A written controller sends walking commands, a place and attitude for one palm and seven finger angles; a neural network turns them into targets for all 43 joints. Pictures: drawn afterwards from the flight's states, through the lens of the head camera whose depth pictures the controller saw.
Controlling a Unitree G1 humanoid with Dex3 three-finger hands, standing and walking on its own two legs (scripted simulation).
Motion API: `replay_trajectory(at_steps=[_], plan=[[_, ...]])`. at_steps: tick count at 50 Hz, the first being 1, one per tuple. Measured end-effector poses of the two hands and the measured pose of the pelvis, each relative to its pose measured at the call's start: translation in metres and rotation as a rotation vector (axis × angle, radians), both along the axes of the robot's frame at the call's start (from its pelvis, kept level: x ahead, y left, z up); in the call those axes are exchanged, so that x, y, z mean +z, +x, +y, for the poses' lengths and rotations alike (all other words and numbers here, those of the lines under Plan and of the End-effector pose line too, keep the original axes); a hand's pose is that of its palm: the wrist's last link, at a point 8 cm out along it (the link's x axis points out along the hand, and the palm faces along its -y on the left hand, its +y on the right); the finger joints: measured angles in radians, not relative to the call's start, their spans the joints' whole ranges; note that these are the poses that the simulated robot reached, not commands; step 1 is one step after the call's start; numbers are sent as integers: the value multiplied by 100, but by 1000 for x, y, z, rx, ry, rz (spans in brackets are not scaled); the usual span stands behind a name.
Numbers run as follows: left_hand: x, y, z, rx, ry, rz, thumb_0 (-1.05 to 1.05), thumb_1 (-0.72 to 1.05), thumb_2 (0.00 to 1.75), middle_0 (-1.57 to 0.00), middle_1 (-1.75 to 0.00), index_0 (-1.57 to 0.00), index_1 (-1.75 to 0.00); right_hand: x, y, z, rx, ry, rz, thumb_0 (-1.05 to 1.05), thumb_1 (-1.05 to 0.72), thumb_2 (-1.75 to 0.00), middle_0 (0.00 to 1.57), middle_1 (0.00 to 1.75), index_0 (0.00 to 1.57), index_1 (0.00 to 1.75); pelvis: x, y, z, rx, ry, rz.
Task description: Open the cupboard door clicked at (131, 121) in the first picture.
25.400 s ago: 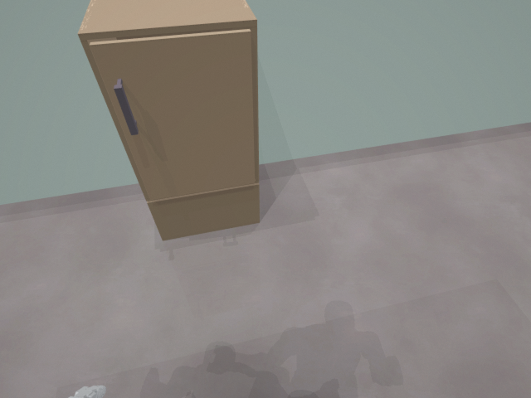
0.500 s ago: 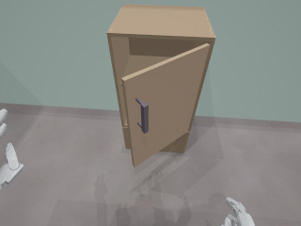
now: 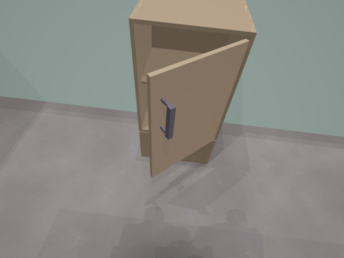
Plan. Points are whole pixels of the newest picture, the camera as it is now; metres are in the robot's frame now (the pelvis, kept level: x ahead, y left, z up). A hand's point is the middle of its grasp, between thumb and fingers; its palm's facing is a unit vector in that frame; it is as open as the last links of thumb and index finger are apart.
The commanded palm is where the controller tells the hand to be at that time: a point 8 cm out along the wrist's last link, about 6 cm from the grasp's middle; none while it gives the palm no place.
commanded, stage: let the arm hang, fingers relaxed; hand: left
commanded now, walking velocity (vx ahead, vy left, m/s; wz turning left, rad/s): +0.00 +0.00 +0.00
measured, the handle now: (166, 119) +0.54 +0.04 -0.04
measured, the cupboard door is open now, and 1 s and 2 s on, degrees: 42 42 42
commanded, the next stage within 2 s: look to check the result in 0.78 s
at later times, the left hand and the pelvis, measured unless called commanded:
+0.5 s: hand out of the picture -0.04 +0.17 -0.17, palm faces +0.07 -0.98 -0.18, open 7.4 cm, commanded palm none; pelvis +0.00 +0.01 +0.00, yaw +1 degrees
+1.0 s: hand out of the picture -0.01 +0.15 -0.17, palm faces +0.07 -0.98 -0.18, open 7.4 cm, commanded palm none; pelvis +0.02 -0.01 +0.00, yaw +1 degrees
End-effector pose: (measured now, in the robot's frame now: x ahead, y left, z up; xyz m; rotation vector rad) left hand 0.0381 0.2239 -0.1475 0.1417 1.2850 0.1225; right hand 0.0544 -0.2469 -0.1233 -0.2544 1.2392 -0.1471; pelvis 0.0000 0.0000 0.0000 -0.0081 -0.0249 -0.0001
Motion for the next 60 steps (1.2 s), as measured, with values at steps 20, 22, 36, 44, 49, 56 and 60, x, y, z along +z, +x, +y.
replay_trajectory(at_steps=[20,22,36,44,49,56,60], plan=[[10,-110,2,107,19,276,1,91,90,-19,-30,-20,-30,-25,-81,60,-83,134,230,0,-91,-90,20,30,20,30,4,-2,10,10,3,-11],[8,-100,-1,102,13,243,1,91,90,-19,-30,-20,-30,-26,-76,61,-81,138,211,0,-91,-90,20,30,20,30,3,-2,10,9,5,-12],[2,-49,-21,70,-19,119,1,91,90,-20,-30,-20,-30,-23,-68,44,-97,115,177,1,-91,-90,20,30,20,30,3,5,1,9,12,-11],[4,-52,-23,79,-7,149,1,91,90,-20,-30,-20,-30,-24,-67,39,-95,117,203,0,-91,-90,20,30,20,30,4,11,-6,10,12,-11],[5,-56,-26,85,0,172,1,91,90,-20,-30,-20,-30,-24,-63,36,-93,119,210,0,-91,-90,20,30,20,30,4,14,-10,9,13,-12],[5,-55,-32,92,-2,180,1,91,90,-19,-30,-20,-30,-24,-51,30,-82,116,203,0,-91,-90,20,30,20,30,4,20,-14,11,14,-13],[5,-51,-36,95,-6,176,1,91,90,-19,-30,-20,-30,-24,-45,25,-76,108,199,1,-91,-90,20,30,20,30,4,23,-17,13,15,-13]])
